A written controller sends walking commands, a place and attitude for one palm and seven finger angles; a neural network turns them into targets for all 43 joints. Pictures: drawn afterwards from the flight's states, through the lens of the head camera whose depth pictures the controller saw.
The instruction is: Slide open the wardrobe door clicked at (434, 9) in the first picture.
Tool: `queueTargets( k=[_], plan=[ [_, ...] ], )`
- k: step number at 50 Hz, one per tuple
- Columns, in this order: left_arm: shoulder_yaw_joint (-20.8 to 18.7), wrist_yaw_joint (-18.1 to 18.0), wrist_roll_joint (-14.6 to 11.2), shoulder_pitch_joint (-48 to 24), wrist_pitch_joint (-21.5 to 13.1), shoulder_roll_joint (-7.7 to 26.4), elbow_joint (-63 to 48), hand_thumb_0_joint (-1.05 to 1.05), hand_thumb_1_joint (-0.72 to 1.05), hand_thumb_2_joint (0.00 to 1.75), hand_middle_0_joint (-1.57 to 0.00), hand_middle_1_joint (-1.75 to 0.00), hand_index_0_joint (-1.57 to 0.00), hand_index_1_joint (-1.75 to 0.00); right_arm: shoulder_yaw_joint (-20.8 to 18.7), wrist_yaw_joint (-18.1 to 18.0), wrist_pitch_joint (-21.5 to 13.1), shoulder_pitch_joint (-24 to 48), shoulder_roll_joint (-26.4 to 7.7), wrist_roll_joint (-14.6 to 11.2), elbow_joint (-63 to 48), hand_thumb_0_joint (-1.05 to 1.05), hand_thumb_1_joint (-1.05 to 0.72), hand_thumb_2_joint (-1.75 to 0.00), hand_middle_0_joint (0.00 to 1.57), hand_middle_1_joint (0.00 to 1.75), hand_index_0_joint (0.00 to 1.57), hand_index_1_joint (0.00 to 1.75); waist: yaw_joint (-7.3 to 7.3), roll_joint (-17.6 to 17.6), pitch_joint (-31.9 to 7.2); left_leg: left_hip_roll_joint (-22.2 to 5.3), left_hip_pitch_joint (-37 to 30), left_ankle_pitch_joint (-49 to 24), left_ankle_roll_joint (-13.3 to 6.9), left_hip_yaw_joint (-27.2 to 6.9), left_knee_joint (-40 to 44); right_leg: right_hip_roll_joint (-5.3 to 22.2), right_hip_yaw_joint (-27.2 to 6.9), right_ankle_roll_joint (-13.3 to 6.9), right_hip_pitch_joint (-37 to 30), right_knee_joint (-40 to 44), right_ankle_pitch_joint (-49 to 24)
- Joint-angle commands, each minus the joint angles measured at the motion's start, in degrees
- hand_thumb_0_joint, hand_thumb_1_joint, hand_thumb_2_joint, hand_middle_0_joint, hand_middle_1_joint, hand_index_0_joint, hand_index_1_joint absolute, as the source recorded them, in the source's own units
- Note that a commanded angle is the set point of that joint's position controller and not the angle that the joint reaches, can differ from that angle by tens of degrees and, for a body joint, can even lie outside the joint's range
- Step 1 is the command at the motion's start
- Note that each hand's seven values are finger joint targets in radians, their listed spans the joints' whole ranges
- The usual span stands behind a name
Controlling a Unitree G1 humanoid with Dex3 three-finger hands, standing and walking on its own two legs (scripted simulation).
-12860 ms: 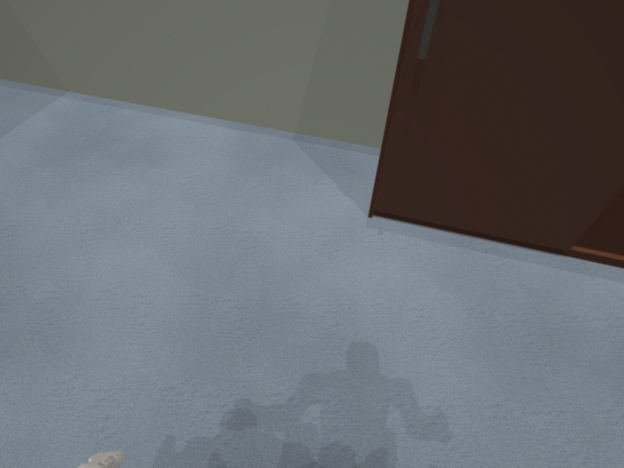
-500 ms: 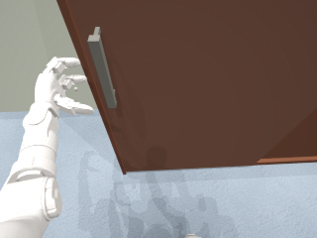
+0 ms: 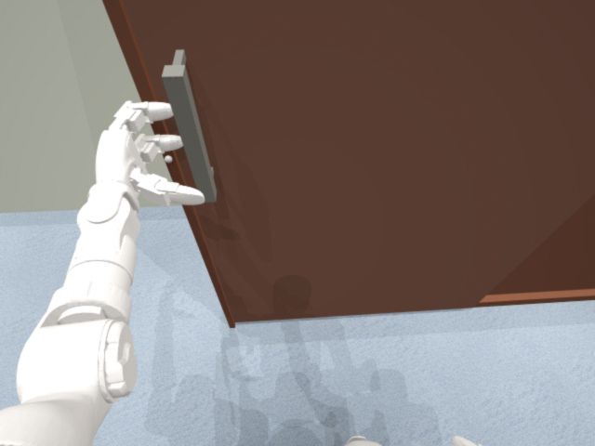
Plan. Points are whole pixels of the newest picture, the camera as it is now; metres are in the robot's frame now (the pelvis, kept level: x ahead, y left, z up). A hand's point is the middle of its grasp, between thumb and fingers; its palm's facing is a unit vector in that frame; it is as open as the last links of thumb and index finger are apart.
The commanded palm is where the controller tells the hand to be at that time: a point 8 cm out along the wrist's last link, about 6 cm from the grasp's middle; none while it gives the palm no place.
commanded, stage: feel for the door with the fingertips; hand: left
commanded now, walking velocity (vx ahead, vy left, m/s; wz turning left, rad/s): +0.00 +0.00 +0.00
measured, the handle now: (196, 135) +0.51 +0.14 +0.12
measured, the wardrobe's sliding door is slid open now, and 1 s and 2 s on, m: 0.00 0.00 0.00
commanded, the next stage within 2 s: slide the fingers in behind the handle in 0.12 s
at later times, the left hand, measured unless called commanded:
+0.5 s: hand (170, 159) +0.47 +0.17 +0.12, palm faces +0.04 -1.00 +0.00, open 13.9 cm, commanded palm +0.43 +0.21 +0.13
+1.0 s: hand (183, 162) +0.45 +0.15 +0.13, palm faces +0.04 -1.00 +0.00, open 14.0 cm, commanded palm +0.42 +0.19 +0.13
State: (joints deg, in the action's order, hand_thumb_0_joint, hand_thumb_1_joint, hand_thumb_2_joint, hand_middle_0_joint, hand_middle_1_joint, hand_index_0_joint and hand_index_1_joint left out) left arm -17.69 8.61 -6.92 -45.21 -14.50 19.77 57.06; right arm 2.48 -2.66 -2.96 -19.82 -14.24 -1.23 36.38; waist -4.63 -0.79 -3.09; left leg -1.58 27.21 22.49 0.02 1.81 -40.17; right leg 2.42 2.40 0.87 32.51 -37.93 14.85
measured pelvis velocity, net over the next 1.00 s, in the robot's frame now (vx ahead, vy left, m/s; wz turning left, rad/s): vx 0.00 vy -0.01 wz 0.00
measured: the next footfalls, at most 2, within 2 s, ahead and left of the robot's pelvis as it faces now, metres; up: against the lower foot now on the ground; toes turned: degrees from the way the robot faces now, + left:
none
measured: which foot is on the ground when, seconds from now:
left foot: down 0.00-1.00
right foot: down 0.00-1.00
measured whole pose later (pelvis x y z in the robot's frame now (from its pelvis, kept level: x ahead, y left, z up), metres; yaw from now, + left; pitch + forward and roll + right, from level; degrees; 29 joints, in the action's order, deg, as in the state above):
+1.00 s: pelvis +0.00 -0.01 +0.00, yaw +0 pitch +9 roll +0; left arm -15.6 6.9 -7.5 -42.7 -14.6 16.6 53.6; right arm 1.5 -2.3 -2.6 -19.9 -14.9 -1.3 36.4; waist -3.8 -1.5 -3.6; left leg -1.9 26.1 22.0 0.6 1.5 -39.2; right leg 2.1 2.6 0.3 31.7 -37.5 14.8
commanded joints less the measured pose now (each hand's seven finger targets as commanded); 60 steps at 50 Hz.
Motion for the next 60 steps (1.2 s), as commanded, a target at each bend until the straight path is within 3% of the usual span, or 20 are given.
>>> queueTargets(
  k=[1, 6, 10, 13, 17, 19, 22, 23, 26, 27, 29, 33, 38, 44, 46, 50, 55, 57, 58, 60],
  plan=[
    [-0.28, 1.18, -0.75, -28.57, -4.43, 11.99, -10.27, 0.0, -0.5, 0.3, -0.3, -1.2, -0.3, -1.2, -3.93, -0.56, -1.82, -5.18, -9.22, -0.06, -3.95, 0.0, -0.9, -0.9, 0.2, 0.3, 0.2, 0.3, -1.04, -1.22, -20.99, 1.48, -3.82, -18.0, -0.46, -1.45, 5.19, -2.99, 0.01, -2.24, -14.16, 1.58, -17.46],
    [-1.09, 1.41, -0.99, -31.83, -4.93, 13.16, -10.43, 0.0, -0.5, 0.3, -0.3, -1.2, -0.3, -1.2, -4.09, -0.5, -1.77, -6.16, -9.43, 0.18, -3.46, 0.0, -0.9, -0.9, 0.2, 0.3, 0.2, 0.3, -1.33, -0.64, -22.5, 1.76, -3.24, -17.2, -0.7, -1.54, 4.89, -3.0, -0.18, -2.05, -14.73, 1.61, -17.34],
    [-0.63, 1.39, -0.84, -33.19, -5.32, 13.17, -8.54, 0.0, -0.5, 0.3, -0.3, -1.2, -0.3, -1.2, -4.02, -0.46, -1.66, -6.73, -9.61, 0.19, -2.87, 0.0, -0.9, -0.9, 0.2, 0.3, 0.2, 0.3, -2.16, -0.21, -20.23, 1.71, -2.05, -15.0, -0.76, -1.92, 5.08, -3.01, 0.05, -2.04, -13.16, 1.92, -15.08],
    [0.6, 1.37, -0.39, -35.03, -6.0, 12.33, -9.6, 0.0, -0.5, 0.3, -0.3, -1.2, -0.3, -1.2, -4.11, -0.33, -1.69, -6.95, -9.53, 0.32, -2.82, 0.0, -0.9, -0.9, 0.2, 0.3, 0.2, 0.3, -2.39, -3.74, -22.28, 1.83, -3.76, -15.59, -0.57, -2.26, 4.71, -3.0, 0.01, -2.17, -12.09, 1.59, -14.52],
    [1.38, 1.35, -0.95, -32.95, -6.07, 10.84, -7.95, 0.0, -0.5, 0.3, -0.3, -1.2, -0.3, -1.2, -4.17, -0.2, -1.81, -7.2, -9.76, 0.32, -2.97, 0.0, -0.9, -0.9, 0.2, 0.3, 0.2, 0.3, -2.6, 0.12, -20.77, 1.72, -2.42, -13.8, -0.85, -2.32, 5.02, -3.15, 0.4, -2.08, -12.16, 1.89, -13.13],
    [0.48, 1.35, -0.86, -31.62, -6.05, 11.81, -8.46, 0.0, -0.5, 0.3, -0.3, -1.2, -0.3, -1.2, -4.17, -0.11, -1.79, -6.39, -9.8, 0.19, -3.28, 0.0, -0.9, -0.9, 0.2, 0.3, 0.2, 0.3, -1.75, -2.92, -21.52, 1.9, -2.61, -12.79, -0.76, -1.79, 5.02, -3.05, -0.14, -2.19, -12.25, 2.04, -12.67],
    [-0.7, 1.32, -0.89, -32.17, -5.92, 13.67, -7.2, 0.0, -0.5, 0.3, -0.3, -1.2, -0.3, -1.2, -4.12, -0.46, -1.67, -6.69, -10.02, 0.14, -3.17, 0.0, -0.9, -0.9, 0.2, 0.3, 0.2, 0.3, -2.03, 0.5, -20.13, 1.8, -0.65, -10.95, -1.07, -1.96, 5.32, -3.01, -0.03, -2.02, -12.98, 2.33, -11.17],
    [-1.69, 1.14, -0.95, -32.43, -6.35, 14.75, -9.68, 0.0, -0.5, 0.3, -0.3, -1.2, -0.3, -1.2, -4.09, -0.38, -1.71, -6.32, -9.9, 0.22, -3.61, 0.0, -0.9, -0.9, 0.2, 0.3, 0.2, 0.3, -1.32, -1.82, -22.32, 1.96, -1.42, -11.84, -0.98, -1.72, 5.34, -2.93, -0.43, -2.03, -14.1, 2.13, -12.37],
    [1.42, 1.18, -0.94, -29.32, -6.15, 10.21, -10.66, 0.0, -0.5, 0.3, -0.3, -1.2, -0.3, -1.2, -4.07, 0.0, -1.82, -5.86, -9.24, 0.11, -4.11, 0.0, -0.9, -0.9, 0.2, 0.3, 0.2, 0.3, -1.21, -1.97, -21.94, 1.79, -2.81, -14.46, -0.71, -1.68, 5.17, -3.16, 0.1, -2.2, -13.5, 1.75, -14.48],
    [1.29, 1.01, -1.31, -28.87, -6.27, 10.2, -11.03, 0.0, -0.5, 0.3, -0.3, -1.2, -0.3, -1.2, -4.17, -0.07, -1.82, -6.07, -9.35, 0.11, -4.26, 0.0, -0.9, -0.9, 0.2, 0.3, 0.2, 0.3, -1.28, -0.06, -21.89, 1.57, -2.95, -15.25, -0.81, -1.99, 5.24, -3.24, 0.47, -2.19, -13.92, 1.72, -14.68],
    [0.66, 0.54, -1.57, -28.24, -5.76, 10.29, -12.44, 0.0, -0.5, 0.3, -0.3, -1.2, -0.3, -1.2, -4.22, 0.04, -1.77, -5.51, -9.39, 0.06, -4.38, 0.0, -0.9, -0.9, 0.2, 0.3, 0.2, 0.3, -0.7, -2.12, -22.66, 1.69, -3.54, -15.08, -0.59, -1.68, 5.32, -3.21, 0.15, -2.2, -14.05, 1.73, -14.89],
    [-0.89, -1.23, -0.9, -27.21, -5.1, 12.05, -13.83, 0.0, -0.5, 0.3, -0.3, -1.2, -0.3, -1.2, -4.08, 0.11, -1.62, -5.07, -9.12, 0.08, -4.57, 0.0, -0.9, -0.9, 0.2, 0.3, 0.2, 0.3, -0.18, -1.0, -21.63, 1.79, -2.29, -15.56, -0.76, -1.34, 5.63, -3.08, 0.0, -2.1, -15.7, 1.78, -16.05],
    [0.36, -2.34, -0.29, -25.95, -5.02, 10.01, -16.38, 0.0, -0.5, 0.3, -0.3, -1.2, -0.3, -1.2, -4.17, 0.16, -1.58, -3.94, -8.59, 0.02, -5.22, 0.0, -0.9, -0.9, 0.2, 0.3, 0.2, 0.3, 0.09, -1.73, -22.01, 1.84, -3.23, -16.34, -0.75, -0.77, 5.7, -3.01, -0.23, -2.1, -16.41, 1.91, -17.29],
    [-1.18, -2.16, -0.58, -24.02, -4.11, 11.18, -14.91, 0.0, -0.5, 0.3, -0.3, -1.2, -0.3, -1.2, -4.11, -0.09, -1.47, -3.45, -8.8, -0.04, -5.11, 0.0, -0.9, -0.9, 0.2, 0.3, 0.2, 0.3, 0.48, 1.73, -20.23, 1.98, -1.33, -14.67, -0.99, -0.23, 6.41, -2.8, -0.52, -1.94, -18.54, 2.53, -17.64],
    [1.66, -1.8, -0.53, -25.08, -4.26, 8.04, -17.11, 0.0, -0.5, 0.3, -0.3, -1.2, -0.3, -1.2, -4.09, 0.0, -1.52, -3.04, -8.31, -0.04, -5.43, 0.0, -0.9, -0.9, 0.2, 0.3, 0.2, 0.3, 0.11, -0.61, -21.14, 2.07, -3.01, -15.86, -0.95, -0.11, 6.23, -2.79, -0.51, -2.07, -17.97, 2.49, -18.53],
    [3.37, -1.7, -1.6, -24.13, -4.12, 4.98, -17.64, 0.0, -0.5, 0.3, -0.3, -1.2, -0.3, -1.2, -4.34, 0.07, -1.77, -3.01, -8.2, -0.14, -5.18, 0.0, -0.9, -0.9, 0.2, 0.3, 0.2, 0.3, -0.19, 0.87, -21.15, 1.89, -4.31, -17.49, -0.8, -0.52, 6.08, -3.01, 0.01, -2.06, -17.52, 2.51, -19.37],
    [3.33, -2.72, -0.99, -25.51, -3.51, 5.19, -17.3, 0.0, -0.5, 0.3, -0.3, -1.2, -0.3, -1.2, -4.19, 0.04, -1.84, -2.53, -8.17, -0.04, -4.75, 0.0, -0.9, -0.9, 0.2, 0.3, 0.2, 0.3, -0.09, 0.04, -19.69, 2.22, -3.62, -15.48, -0.85, -0.48, 6.49, -2.75, -0.13, -2.04, -16.91, 2.96, -17.46],
    [1.48, -3.46, -0.67, -24.24, -4.03, 7.33, -18.06, 0.0, -0.5, 0.3, -0.3, -1.2, -0.3, -1.2, -4.37, -0.04, -1.78, -2.82, -8.43, 0.18, -4.82, 0.0, -0.9, -0.9, 0.2, 0.3, 0.2, 0.3, 0.68, 1.67, -21.67, 2.14, -3.86, -17.09, -0.92, -0.78, 6.39, -2.78, -0.02, -2.15, -18.6, 2.48, -18.48],
    [2.3, -3.56, -0.74, -24.81, -4.31, 6.26, -19.66, 0.0, -0.5, 0.3, -0.3, -1.2, -0.3, -1.2, -4.3, 0.14, -1.93, -2.36, -8.05, 0.14, -5.04, 0.0, -0.9, -0.9, 0.2, 0.3, 0.2, 0.3, 0.67, -0.97, -22.57, 2.24, -4.63, -17.42, -0.78, -0.64, 6.33, -2.76, -0.23, -2.18, -18.49, 2.39, -18.83],
    [2.69, -3.81, -0.57, -23.07, -4.52, 5.43, -20.2, 0.0, -0.5, 0.3, -0.3, -1.2, -0.3, -1.2, -4.37, 0.32, -2.01, -2.2, -7.89, 0.16, -5.03, 0.0, -0.9, -0.9, 0.2, 0.3, 0.2, 0.3, 0.99, -0.58, -22.52, 2.05, -5.15, -18.67, -0.66, -0.6, 6.32, -2.89, -0.04, -2.3, -18.63, 2.21, -19.77]
  ],
)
